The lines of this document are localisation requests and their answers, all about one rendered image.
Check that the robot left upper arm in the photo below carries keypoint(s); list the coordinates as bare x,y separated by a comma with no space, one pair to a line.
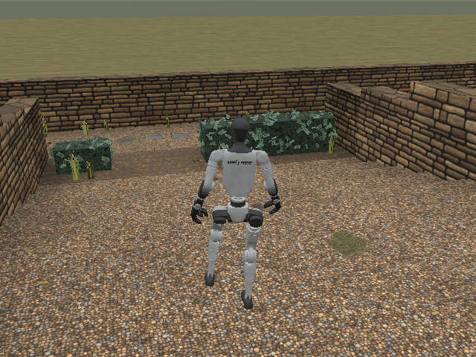
212,166

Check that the left robot forearm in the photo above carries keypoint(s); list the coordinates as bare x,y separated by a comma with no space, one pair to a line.
201,197

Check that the robot right upper arm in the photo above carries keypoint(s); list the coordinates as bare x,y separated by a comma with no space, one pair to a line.
262,157

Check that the right robot forearm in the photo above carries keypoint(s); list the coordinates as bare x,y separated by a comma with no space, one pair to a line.
274,195

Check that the left robot hand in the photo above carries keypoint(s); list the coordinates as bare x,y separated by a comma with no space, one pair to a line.
195,212

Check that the humanoid robot head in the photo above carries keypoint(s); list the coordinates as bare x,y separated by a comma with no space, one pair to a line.
240,128

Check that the right robot hand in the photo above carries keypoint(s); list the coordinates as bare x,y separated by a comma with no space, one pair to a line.
270,203

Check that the robot right thigh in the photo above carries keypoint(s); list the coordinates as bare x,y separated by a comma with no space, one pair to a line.
255,220

